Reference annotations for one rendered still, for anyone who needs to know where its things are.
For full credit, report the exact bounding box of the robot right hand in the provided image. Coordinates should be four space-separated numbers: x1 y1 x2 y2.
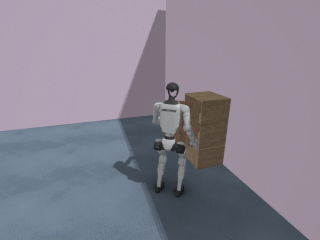
190 140 198 151

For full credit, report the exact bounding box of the robot right upper arm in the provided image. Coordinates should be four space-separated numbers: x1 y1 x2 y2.
180 104 191 132

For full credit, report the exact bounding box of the robot left upper arm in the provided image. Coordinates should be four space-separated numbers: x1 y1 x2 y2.
152 102 163 125

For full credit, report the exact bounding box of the right robot foot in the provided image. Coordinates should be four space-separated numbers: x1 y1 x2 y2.
175 184 184 198

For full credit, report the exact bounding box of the right robot forearm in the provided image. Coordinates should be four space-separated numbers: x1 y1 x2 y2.
186 125 197 144

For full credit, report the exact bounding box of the right robot shin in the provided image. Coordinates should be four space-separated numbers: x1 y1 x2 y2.
177 159 187 191

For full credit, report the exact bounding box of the cupboard door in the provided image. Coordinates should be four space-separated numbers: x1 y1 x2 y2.
164 100 200 147

